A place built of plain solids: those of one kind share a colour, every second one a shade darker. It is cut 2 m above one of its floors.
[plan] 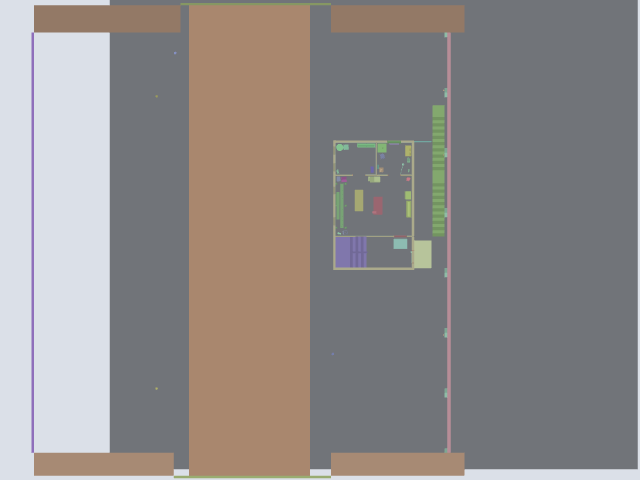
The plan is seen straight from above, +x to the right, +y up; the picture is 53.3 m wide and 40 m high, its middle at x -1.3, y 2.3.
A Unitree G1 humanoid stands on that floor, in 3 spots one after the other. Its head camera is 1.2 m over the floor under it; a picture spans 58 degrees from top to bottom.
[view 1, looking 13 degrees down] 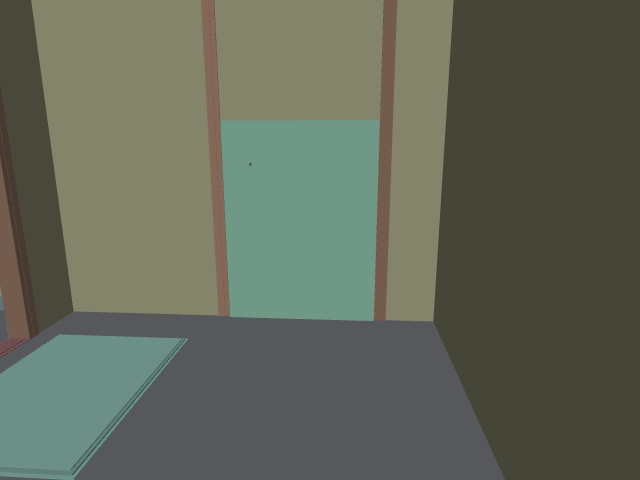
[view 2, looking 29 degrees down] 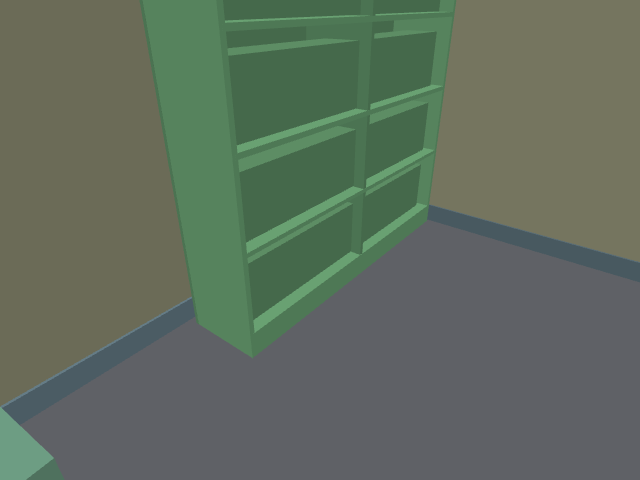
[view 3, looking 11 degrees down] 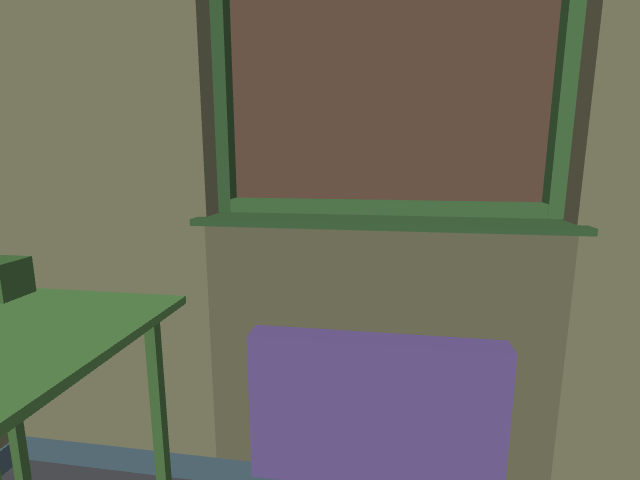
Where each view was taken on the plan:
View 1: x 3.57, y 0.57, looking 4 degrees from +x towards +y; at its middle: door_leaf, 2.84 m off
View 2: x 1.00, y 9.05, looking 38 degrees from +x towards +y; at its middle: lamp_rack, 1.89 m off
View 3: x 4.90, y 9.05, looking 99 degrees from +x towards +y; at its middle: wall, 1.39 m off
